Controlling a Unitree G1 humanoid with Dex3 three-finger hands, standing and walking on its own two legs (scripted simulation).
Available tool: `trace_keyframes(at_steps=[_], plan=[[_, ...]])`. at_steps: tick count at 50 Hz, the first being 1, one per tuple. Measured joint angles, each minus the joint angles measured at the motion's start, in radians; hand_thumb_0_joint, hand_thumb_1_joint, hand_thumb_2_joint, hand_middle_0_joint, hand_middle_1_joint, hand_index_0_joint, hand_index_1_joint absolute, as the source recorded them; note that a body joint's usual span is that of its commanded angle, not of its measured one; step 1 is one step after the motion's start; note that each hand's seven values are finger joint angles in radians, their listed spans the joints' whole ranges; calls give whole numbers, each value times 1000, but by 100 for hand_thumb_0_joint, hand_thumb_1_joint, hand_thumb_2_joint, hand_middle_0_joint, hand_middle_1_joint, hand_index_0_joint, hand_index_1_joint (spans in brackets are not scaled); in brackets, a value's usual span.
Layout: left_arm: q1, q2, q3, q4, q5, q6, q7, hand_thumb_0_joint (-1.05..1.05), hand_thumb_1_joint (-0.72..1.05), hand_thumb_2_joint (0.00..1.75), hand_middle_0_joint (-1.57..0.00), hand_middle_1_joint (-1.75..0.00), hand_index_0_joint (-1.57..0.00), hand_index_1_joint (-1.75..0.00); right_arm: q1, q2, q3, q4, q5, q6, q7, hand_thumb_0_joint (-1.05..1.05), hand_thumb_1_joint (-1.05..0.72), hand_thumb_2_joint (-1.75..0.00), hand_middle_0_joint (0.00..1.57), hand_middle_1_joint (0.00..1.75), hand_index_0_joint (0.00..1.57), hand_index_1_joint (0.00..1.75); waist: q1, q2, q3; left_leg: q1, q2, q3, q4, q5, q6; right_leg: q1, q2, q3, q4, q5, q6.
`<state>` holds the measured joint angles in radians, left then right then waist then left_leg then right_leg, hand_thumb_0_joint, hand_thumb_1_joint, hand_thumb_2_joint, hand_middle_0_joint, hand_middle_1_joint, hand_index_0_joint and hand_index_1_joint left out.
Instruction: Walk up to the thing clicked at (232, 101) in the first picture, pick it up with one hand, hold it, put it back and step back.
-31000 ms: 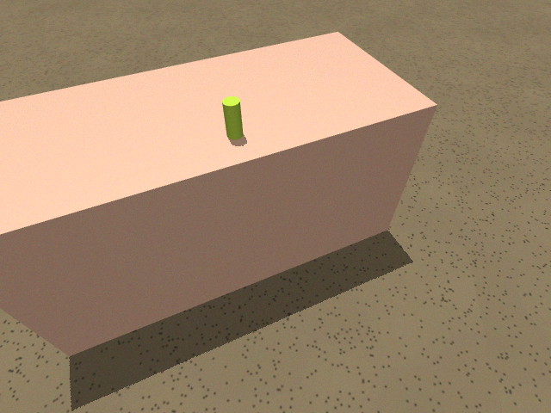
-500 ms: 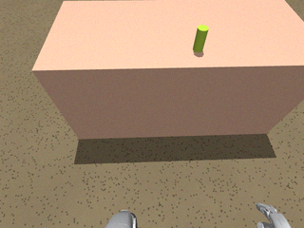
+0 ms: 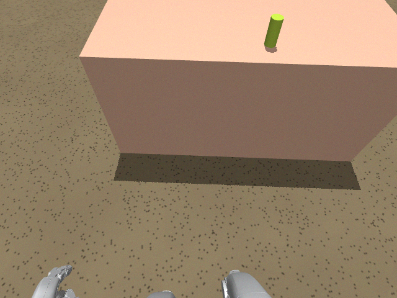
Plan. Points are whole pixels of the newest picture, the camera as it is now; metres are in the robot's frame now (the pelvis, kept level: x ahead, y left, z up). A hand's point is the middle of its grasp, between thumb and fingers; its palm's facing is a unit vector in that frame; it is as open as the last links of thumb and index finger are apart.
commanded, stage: step back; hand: right
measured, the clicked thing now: (273, 31) +1.02 -0.27 -0.05
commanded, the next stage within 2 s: stand in 1.08 s
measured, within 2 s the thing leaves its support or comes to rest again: neither
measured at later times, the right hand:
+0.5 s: hand out of the picture -0.03 -0.26 -0.15, palm faces +0.00 +0.93 -0.36, open 7.4 cm
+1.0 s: hand out of the picture +0.05 -0.26 -0.14, palm faces +0.01 +0.93 -0.36, open 7.4 cm
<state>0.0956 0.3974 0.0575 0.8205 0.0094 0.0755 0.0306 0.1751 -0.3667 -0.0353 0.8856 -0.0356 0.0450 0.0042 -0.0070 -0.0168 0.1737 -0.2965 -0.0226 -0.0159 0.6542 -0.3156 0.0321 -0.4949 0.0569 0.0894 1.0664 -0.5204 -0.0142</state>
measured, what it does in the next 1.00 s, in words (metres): steps on the spot: right foot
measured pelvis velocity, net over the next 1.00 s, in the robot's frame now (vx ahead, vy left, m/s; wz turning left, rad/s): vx -0.04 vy -0.01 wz -0.03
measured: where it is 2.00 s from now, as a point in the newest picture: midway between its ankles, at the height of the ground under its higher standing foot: outside the picture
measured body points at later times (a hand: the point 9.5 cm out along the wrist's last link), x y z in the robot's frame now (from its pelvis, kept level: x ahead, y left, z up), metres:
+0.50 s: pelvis -0.08 +0.00 +0.01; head -0.07 +0.00 +0.46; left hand -0.02 +0.32 -0.12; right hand -0.03 -0.31 -0.12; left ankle -0.03 +0.12 -0.72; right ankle -0.10 -0.13 -0.72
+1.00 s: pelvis -0.04 -0.01 +0.01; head -0.02 +0.00 +0.45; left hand +0.06 +0.31 -0.12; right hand +0.05 -0.31 -0.11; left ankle -0.03 +0.12 -0.72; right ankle -0.09 -0.13 -0.72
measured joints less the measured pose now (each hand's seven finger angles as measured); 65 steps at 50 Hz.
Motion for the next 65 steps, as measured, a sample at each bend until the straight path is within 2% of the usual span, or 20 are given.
trace_keyframes(at_steps=[2, 4, 8, 11, 13, 16, 19, 21, 23, 24, 27, 29, 33, 43, 52, 55, 56, 57, 61, 65], plan=[[14, 2, 3, 11, -3, -6, -4, 0, 91, 90, -20, -30, -20, -30, -7, 5, 4, -2, -2, -5, -3, 1, -90, -90, 20, 30, 21, 30, 5, -2, -18, -10, 15, 5, -28, 32, -2, 13, 31, 19, 78, 10, -2], [36, 0, 6, 23, 2, -17, -12, 0, 91, 90, -20, -30, -20, -29, -18, 4, 0, -6, -5, -10, -4, 1, -90, -90, 20, 30, 21, 30, 12, 0, -34, -22, 29, 14, -46, 57, -2, 68, 25, 10, 25, 19, 7], [90, -2, 2, 68, 11, -41, -31, 0, 91, 90, -20, -30, -20, -29, -41, -5, -6, -22, -12, -23, 3, 1, -90, -90, 20, 30, 21, 30, 19, 3, -62, -56, 53, 45, -41, 79, -5, 236, -23, -31, -303, 12, 10], [112, -27, 5, 123, 26, -63, -31, 0, 91, 90, -20, -30, -20, -29, -54, -26, -14, -15, -6, -17, 6, 1, -90, -90, 20, 30, 21, 30, 18, 55, -61, -87, 91, 26, 19, 47, -17, 322, 3, -65, -496, 163, -3], [140, -35, 0, 141, 36, -69, -36, 0, 91, 90, -20, -30, -20, -30, -35, -23, -17, 8, -1, -10, 3, 1, -90, -90, 20, 30, 20, 30, 31, 53, -89, -107, 53, -20, 74, -76, -28, 306, -2, -60, -485, 164, -18], [162, -46, -4, 159, 36, -76, -35, 0, 91, 90, -21, -30, -20, -30, -4, -31, -18, 43, 12, -17, 9, 1, -90, -90, 20, 30, 20, 30, 44, 47, -104, -103, 8, -67, 133, -97, -37, 305, -25, -55, -499, 184, -13], [166, -49, -5, 163, 36, -83, -40, 0, 90, 90, -21, -30, -20, -30, 33, -37, -18, 75, 13, -27, 13, 1, -90, -90, 20, 30, 20, 30, 42, 50, -116, -58, 10, -59, 76, -109, -43, 303, -44, -72, -505, 190, 1], [160, -44, -7, 160, 34, -80, -44, 0, 90, 90, -21, -30, -20, -30, 55, -34, -19, 96, 10, -34, 16, 1, -91, -90, 20, 30, 20, 30, 38, 45, -121, -2, 15, -35, -28, -72, -43, 297, -60, -87, -490, 180, 10], [144, -33, -8, 160, 28, -74, -43, 0, 90, 90, -21, -30, -20, -30, 57, -18, -22, 117, 6, -42, 14, 1, -91, -90, 20, 30, 20, 30, 40, 16, -105, 31, -8, -19, -98, 70, -35, 294, -88, -80, -464, 168, 22], [139, -29, -10, 164, 22, -71, -43, 0, 90, 90, -21, -30, -20, -30, 56, -11, -21, 123, 5, -46, 14, 1, -91, -90, 20, 30, 20, 30, 40, 8, -104, 35, -14, -12, -106, 88, -29, 292, -94, -74, -459, 166, 22], [125, -17, -12, 182, 12, -63, -46, 0, 91, 90, -21, -30, -20, -30, 55, 13, -12, 125, 2, -55, 19, 1, -91, -90, 20, 30, 20, 30, 33, 0, -119, 29, -8, -6, -104, 73, -12, 280, -82, -63, -442, 96, -6], [116, -8, -9, 190, 10, -69, -44, 0, 91, 90, -20, -30, -20, -30, 47, 28, -4, 123, 1, -59, 23, 1, -90, -90, 20, 30, 20, 30, 27, -2, -122, 29, 5, -5, -106, 73, -16, 285, -75, -72, -464, 112, -13], [95, -6, -6, 207, 15, -87, -42, 0, 91, 90, -20, -30, -20, -29, 31, 42, 4, 127, 9, -57, 24, 1, -90, -90, 20, 30, 20, 30, 18, 11, -131, 30, 28, -21, -105, 68, -36, 322, -59, -95, -548, 213, 7], [53, -26, -17, 217, 9, -89, -36, 0, 91, 90, -20, -30, -20, -30, -5, 13, -7, 144, 12, -82, 13, 1, -90, -90, 20, 30, 20, 30, 23, 7, -132, 42, -6, -30, -89, 31, -21, 334, -90, -104, -516, 158, 29], [-1, -22, -20, 210, 6, -104, -26, 0, 91, 90, -20, -30, -20, -29, -68, 11, -8, 130, 21, -62, -2, 1, -90, -90, 20, 30, 20, 30, 24, 22, -105, 1, 18, -40, 1, 4, -26, 336, -66, -124, -503, 138, 15], [10, -28, -25, 206, 13, -107, -24, 0, 91, 90, -20, -30, -20, -30, -78, 4, -9, 132, 19, -54, -3, 1, -90, -90, 20, 30, 20, 30, 23, 22, -101, -5, 18, -4, 6, -76, -17, 347, -80, -133, -491, 122, 17], [15, -29, -27, 209, 13, -106, -24, 0, 91, 90, -20, -30, -20, -30, -83, 1, -7, 132, 21, -57, -1, 1, -91, -90, 20, 30, 20, 30, 24, 25, -96, 10, 22, 2, -40, 29, -18, 351, -81, -132, -488, 118, 23], [17, -28, -28, 216, 9, -103, -22, 0, 91, 90, -20, -30, -20, -30, -90, 5, -7, 135, 22, -64, 1, 1, -91, -90, 20, 30, 20, 30, 26, 17, -87, 24, 17, 11, -56, 60, -20, 354, -88, -124, -481, 117, 27], [24, -28, -36, 243, -17, -80, -17, 0, 91, 90, -20, -30, -20, -29, -101, 20, 10, 143, 20, -78, 9, 1, -91, -90, 20, 30, 20, 30, 31, 6, -79, 55, 22, 23, -106, 47, -19, 373, -77, -88, -525, 157, 28], [21, -34, -41, 270, -8, -87, -22, 0, 91, 90, -20, -30, -20, -29, -127, 30, 20, 160, 32, -64, 2, 1, -90, -90, 20, 30, 20, 30, 26, 11, -71, 77, 32, 21, -156, 75, -28, 421, -66, -87, -632, 196, 32]])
